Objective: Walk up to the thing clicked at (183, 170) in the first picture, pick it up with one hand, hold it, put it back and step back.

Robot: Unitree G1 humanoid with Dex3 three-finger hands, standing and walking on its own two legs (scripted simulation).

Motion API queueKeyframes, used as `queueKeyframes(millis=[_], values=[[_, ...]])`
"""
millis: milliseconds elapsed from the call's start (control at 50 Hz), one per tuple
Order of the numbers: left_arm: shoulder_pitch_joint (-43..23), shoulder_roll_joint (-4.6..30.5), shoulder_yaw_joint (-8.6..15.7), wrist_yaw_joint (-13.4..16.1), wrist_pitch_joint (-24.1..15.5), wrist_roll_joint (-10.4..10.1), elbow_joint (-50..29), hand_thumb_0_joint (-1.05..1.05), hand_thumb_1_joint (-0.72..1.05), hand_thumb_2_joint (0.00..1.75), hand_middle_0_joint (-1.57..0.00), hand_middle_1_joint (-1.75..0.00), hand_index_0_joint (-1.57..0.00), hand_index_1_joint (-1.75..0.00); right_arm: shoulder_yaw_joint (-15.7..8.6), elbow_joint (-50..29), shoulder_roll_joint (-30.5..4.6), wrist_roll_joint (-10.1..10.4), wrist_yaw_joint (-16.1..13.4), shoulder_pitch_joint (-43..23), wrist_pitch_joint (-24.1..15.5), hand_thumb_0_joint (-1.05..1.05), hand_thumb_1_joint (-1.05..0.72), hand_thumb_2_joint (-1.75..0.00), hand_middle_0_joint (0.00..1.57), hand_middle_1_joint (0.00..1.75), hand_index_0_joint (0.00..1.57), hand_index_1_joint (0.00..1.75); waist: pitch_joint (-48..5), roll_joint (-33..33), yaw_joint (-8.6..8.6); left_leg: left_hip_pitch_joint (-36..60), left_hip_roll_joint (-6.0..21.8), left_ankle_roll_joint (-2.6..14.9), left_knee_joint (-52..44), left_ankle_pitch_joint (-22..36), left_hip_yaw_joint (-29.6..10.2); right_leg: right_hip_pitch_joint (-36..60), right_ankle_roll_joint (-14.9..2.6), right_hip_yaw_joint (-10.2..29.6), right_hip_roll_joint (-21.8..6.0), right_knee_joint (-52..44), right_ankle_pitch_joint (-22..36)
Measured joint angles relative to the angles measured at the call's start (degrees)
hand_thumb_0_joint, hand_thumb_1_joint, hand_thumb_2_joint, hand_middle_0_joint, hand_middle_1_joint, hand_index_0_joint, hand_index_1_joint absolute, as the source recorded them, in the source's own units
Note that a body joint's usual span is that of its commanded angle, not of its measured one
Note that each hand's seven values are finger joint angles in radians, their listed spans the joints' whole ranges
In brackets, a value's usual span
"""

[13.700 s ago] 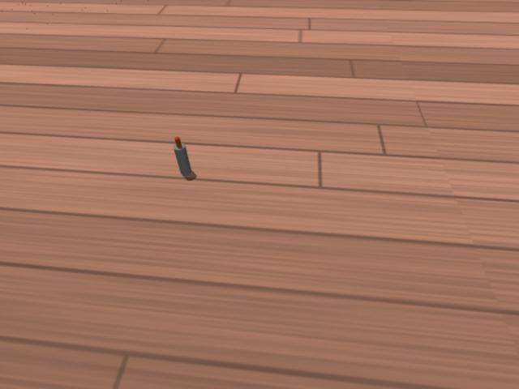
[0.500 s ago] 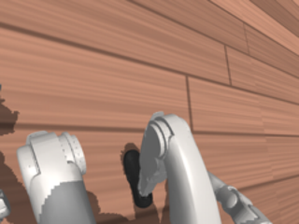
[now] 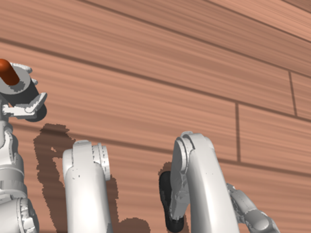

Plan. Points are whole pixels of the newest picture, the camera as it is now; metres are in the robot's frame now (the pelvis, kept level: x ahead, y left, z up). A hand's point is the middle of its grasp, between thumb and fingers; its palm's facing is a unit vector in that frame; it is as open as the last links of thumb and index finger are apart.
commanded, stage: settle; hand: left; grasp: from the side
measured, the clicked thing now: (21, 93) +0.43 +0.31 -0.07
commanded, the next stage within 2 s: lift in 1.08 s
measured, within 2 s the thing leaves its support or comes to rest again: neither
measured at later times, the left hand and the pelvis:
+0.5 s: hand (25, 78) +0.43 +0.28 +0.00, palm faces +0.27 -0.96 -0.04, open 8.5 cm; pelvis +0.01 -0.02 +0.03, yaw +4 degrees
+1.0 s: hand (21, 71) +0.43 +0.28 +0.03, palm faces +0.29 -0.96 -0.04, open 8.5 cm; pelvis +0.01 -0.02 +0.06, yaw +5 degrees
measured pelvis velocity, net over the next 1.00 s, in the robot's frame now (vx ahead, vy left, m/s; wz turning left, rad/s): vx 0.01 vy -0.02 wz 0.10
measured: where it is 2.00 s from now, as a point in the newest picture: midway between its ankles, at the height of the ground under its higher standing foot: (135, 221)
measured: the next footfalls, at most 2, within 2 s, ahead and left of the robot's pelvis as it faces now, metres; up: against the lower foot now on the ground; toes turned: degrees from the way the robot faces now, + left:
none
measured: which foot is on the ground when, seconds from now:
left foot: down 0.00-1.00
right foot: down 0.00-1.00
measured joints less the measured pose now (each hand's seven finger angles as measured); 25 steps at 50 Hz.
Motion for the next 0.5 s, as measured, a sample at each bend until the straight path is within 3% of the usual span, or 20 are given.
queueKeyframes(millis=[220, 500], values=[[-0.15, -3.27, 1.03, -2.8, 3.57, -1.32, -2.47, -0.02, -0.14, 1.02, -0.79, -1.0, -0.8, -1.0, -3.54, 1.84, 0.97, 2.73, -1.47, 2.0, -0.72, 0.0, -0.88, -0.89, 0.21, 0.29, 0.21, 0.3, -3.13, 2.0, 0.99, 1.13, 0.07, -1.01, -3.97, -0.24, 2.49, -0.8, 0.3, 2.02, -0.85, -1.35, -0.9], [-1.65, -5.87, 2.78, -4.51, 6.11, -1.06, -2.38, -0.01, -0.17, 1.06, -0.79, -1.02, -0.8, -1.03, -6.64, 2.99, 0.73, 3.85, -2.81, 3.37, -1.99, 0.0, -0.89, -0.89, 0.21, 0.29, 0.21, 0.3, -5.37, 3.21, 1.21, 3.55, 0.54, -2.21, -7.77, -0.63, 3.7, -0.23, -0.45, 2.82, -1.06, -3.3, -1.33]])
